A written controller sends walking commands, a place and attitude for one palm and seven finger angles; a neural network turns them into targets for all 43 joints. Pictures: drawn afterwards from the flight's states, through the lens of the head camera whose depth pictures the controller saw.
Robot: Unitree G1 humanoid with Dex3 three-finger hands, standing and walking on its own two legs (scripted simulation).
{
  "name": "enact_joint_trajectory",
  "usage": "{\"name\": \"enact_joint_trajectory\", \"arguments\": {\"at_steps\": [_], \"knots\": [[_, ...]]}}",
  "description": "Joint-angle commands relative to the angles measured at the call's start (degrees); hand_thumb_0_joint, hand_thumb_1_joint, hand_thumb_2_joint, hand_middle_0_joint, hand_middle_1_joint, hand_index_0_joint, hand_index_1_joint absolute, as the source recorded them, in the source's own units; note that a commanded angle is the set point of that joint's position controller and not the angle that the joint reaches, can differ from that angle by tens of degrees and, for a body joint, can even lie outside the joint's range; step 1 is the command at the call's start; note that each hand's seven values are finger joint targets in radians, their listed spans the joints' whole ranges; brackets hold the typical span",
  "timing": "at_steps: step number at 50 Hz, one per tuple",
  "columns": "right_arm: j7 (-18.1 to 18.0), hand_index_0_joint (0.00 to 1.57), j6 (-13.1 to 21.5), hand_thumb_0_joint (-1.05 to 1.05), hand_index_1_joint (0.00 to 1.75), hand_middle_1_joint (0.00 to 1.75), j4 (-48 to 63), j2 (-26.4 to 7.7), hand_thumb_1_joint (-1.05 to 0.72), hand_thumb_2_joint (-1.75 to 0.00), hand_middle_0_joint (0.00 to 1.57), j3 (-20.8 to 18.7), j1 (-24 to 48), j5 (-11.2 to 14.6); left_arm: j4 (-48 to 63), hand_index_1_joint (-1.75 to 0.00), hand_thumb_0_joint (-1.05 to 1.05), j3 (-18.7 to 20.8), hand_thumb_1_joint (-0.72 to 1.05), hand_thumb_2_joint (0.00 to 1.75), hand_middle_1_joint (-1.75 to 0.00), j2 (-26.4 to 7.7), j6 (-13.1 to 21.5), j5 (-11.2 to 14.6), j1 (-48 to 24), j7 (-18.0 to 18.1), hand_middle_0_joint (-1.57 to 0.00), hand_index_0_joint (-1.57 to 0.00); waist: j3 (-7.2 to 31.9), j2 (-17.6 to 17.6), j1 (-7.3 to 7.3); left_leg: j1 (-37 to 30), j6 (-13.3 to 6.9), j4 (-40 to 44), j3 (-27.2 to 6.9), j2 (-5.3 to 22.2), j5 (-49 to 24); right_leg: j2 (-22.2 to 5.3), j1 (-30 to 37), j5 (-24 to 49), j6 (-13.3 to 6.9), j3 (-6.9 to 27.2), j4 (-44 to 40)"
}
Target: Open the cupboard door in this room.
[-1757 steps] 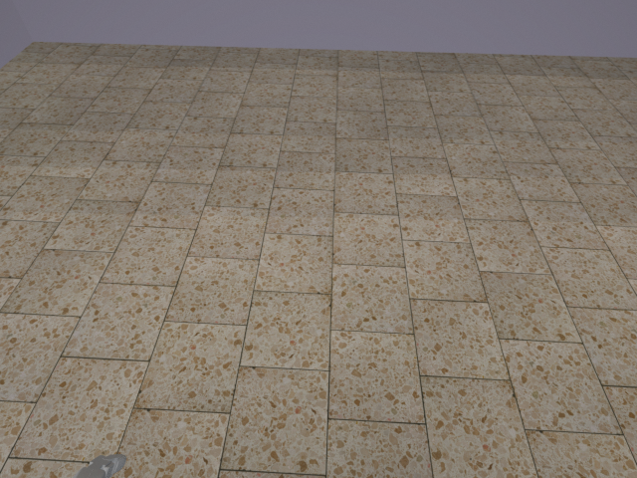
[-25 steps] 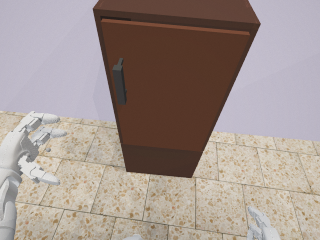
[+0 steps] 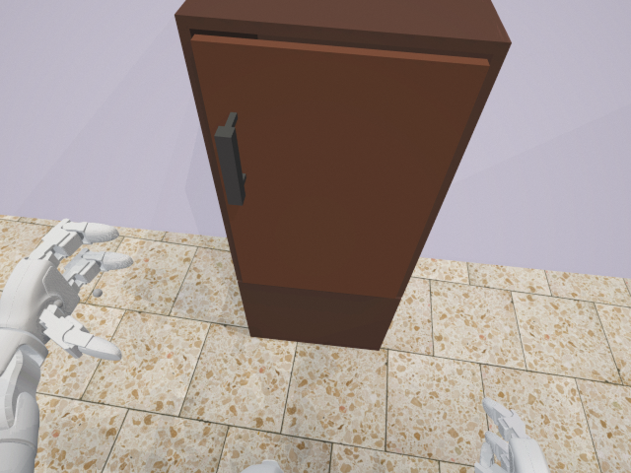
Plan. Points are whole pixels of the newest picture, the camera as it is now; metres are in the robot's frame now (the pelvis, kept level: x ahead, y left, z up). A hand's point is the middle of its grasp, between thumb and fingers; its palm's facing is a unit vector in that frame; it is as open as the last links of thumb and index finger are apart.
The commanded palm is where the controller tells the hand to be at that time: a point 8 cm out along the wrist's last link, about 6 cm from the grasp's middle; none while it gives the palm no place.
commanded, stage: move the hooked fingers beside the handle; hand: left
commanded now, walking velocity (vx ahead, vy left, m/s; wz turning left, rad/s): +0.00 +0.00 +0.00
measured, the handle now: (234, 159) +0.55 +0.17 +0.07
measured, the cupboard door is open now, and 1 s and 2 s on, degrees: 0 0 0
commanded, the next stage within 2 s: none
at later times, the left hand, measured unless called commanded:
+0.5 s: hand (137, 241) +0.37 +0.26 +0.07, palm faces -0.03 -1.00 -0.01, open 14.0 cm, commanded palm +0.35 +0.31 +0.08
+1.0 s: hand (165, 207) +0.44 +0.25 +0.07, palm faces -0.04 -1.00 +0.00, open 14.0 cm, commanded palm +0.42 +0.29 +0.07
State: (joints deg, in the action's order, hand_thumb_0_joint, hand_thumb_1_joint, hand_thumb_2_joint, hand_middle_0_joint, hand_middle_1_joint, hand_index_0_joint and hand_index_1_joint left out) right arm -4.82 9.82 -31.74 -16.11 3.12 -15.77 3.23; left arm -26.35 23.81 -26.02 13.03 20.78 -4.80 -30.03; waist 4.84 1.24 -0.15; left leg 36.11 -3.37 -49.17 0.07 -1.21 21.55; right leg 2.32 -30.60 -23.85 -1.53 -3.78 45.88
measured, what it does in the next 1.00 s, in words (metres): stands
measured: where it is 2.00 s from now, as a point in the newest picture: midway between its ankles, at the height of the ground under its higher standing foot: outside the picture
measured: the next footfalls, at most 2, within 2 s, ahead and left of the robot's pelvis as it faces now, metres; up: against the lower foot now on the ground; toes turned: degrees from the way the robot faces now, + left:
none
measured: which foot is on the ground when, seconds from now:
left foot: down 0.00-1.00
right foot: down 0.00-1.00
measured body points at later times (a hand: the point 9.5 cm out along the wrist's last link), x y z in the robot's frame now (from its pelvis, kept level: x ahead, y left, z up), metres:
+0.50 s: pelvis +0.01 +0.01 +0.00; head +0.07 +0.02 +0.44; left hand +0.37 +0.32 +0.08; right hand +0.10 -0.26 -0.09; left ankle +0.03 +0.08 -0.70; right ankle -0.01 -0.11 -0.70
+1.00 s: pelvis +0.00 +0.01 -0.01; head +0.09 +0.04 +0.43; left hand +0.44 +0.30 +0.07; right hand +0.07 -0.26 -0.11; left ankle +0.03 +0.08 -0.70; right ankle -0.01 -0.11 -0.70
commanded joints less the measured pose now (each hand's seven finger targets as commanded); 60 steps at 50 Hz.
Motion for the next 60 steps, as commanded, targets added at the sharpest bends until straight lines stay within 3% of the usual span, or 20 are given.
{"name": "enact_joint_trajectory", "arguments": {"at_steps": [1, 3, 7, 8, 10, 13, 18, 19, 21, 24, 29, 35, 38, 40, 43, 45, 48, 53, 55, 60], "knots": [[-0.99, 0.20, 2.45, 0.00, 0.30, 0.30, 6.95, -9.02, -0.90, -0.90, 0.20, -3.91, 0.68, 0.15, 7.83, -1.20, 0.00, 5.01, -0.50, 0.30, -1.20, -16.55, 4.18, 0.68, -20.28, -0.79, -0.30, -0.30, 12.72, 4.02, -1.82, -10.95, 1.12, 6.54, -3.19, 0.94, -9.42, -0.22, -0.54, 9.74, -0.27, 3.01, -6.52], [-1.22, 0.20, 2.15, 0.00, 0.30, 0.30, 6.18, -9.19, -0.90, -0.90, 0.20, -3.89, 0.18, 0.14, 6.08, -1.20, 0.00, 5.05, -0.50, 0.30, -1.20, -17.90, 4.64, 0.31, -23.85, -1.11, -0.30, -0.30, 12.73, 4.41, -2.10, -10.74, 1.07, 6.05, -3.26, 1.05, -9.26, -0.24, -0.63, 9.40, -0.58, 3.42, -6.45], [-1.06, 0.20, 1.94, 0.00, 0.30, 0.30, 6.09, -9.17, -0.90, -0.90, 0.20, -4.03, -0.28, 0.31, 3.89, -1.20, 0.00, 2.67, -0.50, 0.30, -1.20, -16.35, 4.81, -0.42, -26.66, -1.46, -0.30, -0.30, 15.04, 6.64, -2.22, -13.08, 1.13, 6.16, -3.74, 1.14, -10.46, -0.25, -2.25, 10.13, -0.57, 2.76, -5.86], [-1.06, 0.20, 1.68, 0.00, 0.30, 0.30, 5.67, -9.47, -0.90, -0.90, 0.20, -4.18, -0.88, 0.21, 3.50, -1.20, 0.00, 4.09, -0.50, 0.30, -1.20, -18.21, 4.86, -0.46, -27.32, -1.19, -0.30, -0.30, 15.96, 5.02, -1.89, -12.96, 1.15, 5.93, -4.02, 1.34, -11.73, -0.13, -1.03, 11.23, -0.83, 2.78, -5.55], [-0.72, 0.20, 1.20, 0.00, 0.30, 0.30, 6.34, -9.14, -0.90, -0.90, 0.20, -4.14, -0.93, 0.26, 2.10, -1.20, 0.00, 2.67, -0.50, 0.30, -1.20, -16.17, 4.25, -0.76, -26.21, -0.85, -0.30, -0.30, 16.26, 4.70, -1.66, -12.57, 1.18, 6.27, -3.69, 1.25, -12.20, -0.14, -1.14, 11.99, -0.48, 2.55, -5.34], [-0.54, 0.20, 0.29, 0.00, 0.30, 0.30, 6.27, -9.61, -0.90, -0.90, 0.20, -4.27, -1.76, 0.09, -0.18, -1.20, 0.00, 5.24, -0.50, 0.30, -1.20, -19.09, 4.01, -1.08, -27.48, 0.46, -0.30, -0.30, 15.34, 3.32, -0.93, -10.65, 1.24, 6.28, -3.72, 1.17, -12.24, -0.06, -0.24, 12.13, -0.78, 2.56, -5.03], [0.18, 0.20, -0.91, 0.00, 0.30, 0.30, 6.90, -9.41, -0.90, -0.90, 0.20, -4.62, -2.93, -0.05, 0.88, -1.20, 0.00, 4.61, -0.50, 0.30, -1.20, -17.91, 4.89, -1.69, -27.97, 2.09, -0.30, -0.30, 17.92, 3.79, -0.92, -12.25, 1.35, 5.87, -3.44, 1.42, -16.59, 0.22, 0.44, 15.56, -0.69, 2.39, -4.09], [0.27, 0.20, -1.22, 0.00, 0.30, 0.30, 6.88, -9.46, -0.90, -0.90, 0.20, -4.70, -3.35, 0.05, 0.25, -1.20, 0.00, 5.83, -0.50, 0.30, -1.20, -19.10, 4.93, -2.00, -27.66, 2.29, -0.30, -0.30, 18.84, 3.49, -1.04, -12.37, 1.31, 5.75, -3.12, 1.56, -17.17, 0.27, 0.40, 16.36, -0.39, 2.62, -4.06], [0.32, 0.20, -1.79, 0.00, 0.30, 0.30, 6.46, -9.28, -0.90, -0.90, 0.20, -4.63, -3.50, 0.17, -0.76, -1.20, 0.00, 3.70, -0.50, 0.30, -1.20, -17.03, 5.12, -2.20, -30.53, 2.49, -0.30, -0.30, 16.86, 3.35, -2.22, -11.63, 1.24, 5.89, -3.07, 1.63, -15.32, 0.30, -1.34, 14.95, -0.12, 2.49, -4.37], [0.33, 0.20, -2.22, 0.00, 0.30, 0.30, 5.78, -9.54, -0.90, -0.90, 0.20, -4.94, -4.66, -0.01, -0.69, -1.20, 0.00, 2.60, -0.50, 0.30, -1.20, -16.78, 6.00, -3.17, -34.40, 2.88, -0.30, -0.30, 18.36, 5.20, -2.79, -15.02, 1.74, 5.77, -4.27, 2.20, -17.64, 0.48, -3.92, 14.29, -0.46, 1.92, -3.77], [0.36, 0.20, -3.39, 0.00, 0.30, 0.30, 4.62, -9.93, -0.90, -0.90, 0.20, -4.98, -5.58, -0.13, -4.45, -1.20, 0.00, 3.79, -0.50, 0.30, -1.20, -18.72, 6.55, -3.84, -38.07, 3.54, -0.30, -0.30, 18.66, 4.59, -3.08, -14.46, 1.76, 5.50, -4.37, 2.25, -17.05, 0.52, -4.38, 13.83, -0.52, 2.15, -3.76], [0.83, 0.20, -4.61, 0.00, 0.30, 0.30, 4.32, -9.73, -0.90, -0.90, 0.20, -5.11, -6.45, -0.38, -6.25, -1.20, 0.00, 1.13, -0.50, 0.30, -1.20, -16.29, 7.50, -4.84, -41.07, 4.41, -0.30, -0.30, 20.65, 6.03, -3.48, -17.17, 2.27, 5.07, -5.08, 2.59, -19.57, 0.53, -6.47, 13.68, -0.53, 1.75, -3.26], [0.84, 0.20, -5.33, 0.00, 0.30, 0.30, 3.62, -10.02, -0.90, -0.90, 0.20, -4.97, -7.14, -0.48, -10.59, -1.20, 0.00, 1.67, -0.50, 0.30, -1.20, -17.23, 7.43, -5.17, -43.50, 4.81, -0.30, -0.30, 18.40, 3.50, -3.94, -14.44, 2.03, 4.72, -5.12, 2.62, -18.43, 0.60, -6.70, 13.49, -0.70, 1.62, -3.10], [0.84, 0.20, -5.93, 0.00, 0.30, 0.30, 3.31, -10.27, -0.90, -0.90, 0.20, -4.93, -7.53, -0.52, -13.17, -1.20, 0.00, 2.16, -0.50, 0.30, -1.20, -18.95, 7.52, -6.22, -46.24, 5.14, -0.30, -0.30, 18.19, 4.00, -4.18, -13.48, 2.07, 4.76, -5.16, 2.64, -17.36, 0.46, -7.34, 12.94, -0.56, 1.74, -2.85], [1.10, 0.20, -6.38, 0.00, 0.30, 0.30, 2.99, -10.14, -0.90, -0.90, 0.20, -4.96, -8.20, -0.73, -13.47, -1.20, 0.00, -0.48, -0.50, 0.30, -1.20, -16.55, 8.63, -6.68, -51.45, 5.57, -0.30, -0.30, 19.76, 6.42, -5.11, -16.23, 2.34, 3.99, -5.97, 2.89, -18.39, 0.54, -10.20, 11.92, -0.82, 1.57, -2.31], [1.10, 0.20, -6.93, 0.00, 0.30, 0.30, 2.33, -10.52, -0.90, -0.90, 0.20, -5.07, -8.77, -0.77, -16.07, -1.20, 0.00, 1.48, -0.50, 0.30, -1.20, -19.27, 9.42, -7.11, -52.66, 5.98, -0.30, -0.30, 20.67, 4.98, -5.21, -15.54, 2.34, 3.79, -5.97, 3.03, -16.91, 0.63, -10.04, 11.31, -0.59, 1.80, -2.26], [1.29, 0.20, -7.41, 0.00, 0.30, 0.30, 1.82, -10.47, -0.90, -0.90, 0.20, -4.97, -9.49, -0.98, -17.87, -1.20, 0.00, -0.41, -0.50, 0.30, -1.20, -17.65, 10.11, -7.71, -55.57, 6.14, -0.30, -0.30, 21.64, 6.50, -5.84, -16.22, 2.31, 3.06, -6.25, 3.06, -18.52, 0.64, -11.46, 11.65, -0.73, 1.70, -1.59], [1.43, 0.20, -8.72, 0.00, 0.30, 0.30, 1.14, -10.85, -0.90, -0.90, 0.20, -4.83, -10.68, -1.22, -22.20, -1.20, 0.00, 1.68, -0.50, 0.30, -1.20, -21.04, 10.23, -8.41, -58.27, 6.58, -0.30, -0.30, 21.99, 4.54, -6.04, -12.93, 1.81, 2.18, -5.49, 2.86, -17.65, 0.72, -9.88, 12.60, -0.50, 2.05, -1.20], [1.51, 0.20, -9.29, 0.00, 0.30, 0.30, 1.42, -10.80, -0.90, -0.90, 0.20, -4.91, -11.14, -1.26, -22.81, -1.20, 0.00, 2.36, -0.50, 0.30, -1.20, -22.04, 10.44, -9.00, -57.43, 6.58, -0.30, -0.30, 24.01, 6.01, -5.62, -13.42, 1.84, 1.71, -5.01, 2.81, -19.40, 0.80, -9.50, 14.02, -0.33, 2.29, -0.82], [1.62, 0.20, -10.33, 0.00, 0.30, 0.30, 0.52, -10.98, -0.90, -0.90, 0.20, -4.76, -12.29, -1.33, -25.62, -1.20, 0.00, 1.90, -0.50, 0.30, -1.20, -23.02, 11.03, -9.55, -62.34, 6.53, -0.30, -0.30, 22.40, 5.81, -7.37, -11.33, 1.52, 0.92, -4.96, 3.01, -17.67, 1.10, -11.21, 13.07, -0.15, 2.45, -0.75]]}}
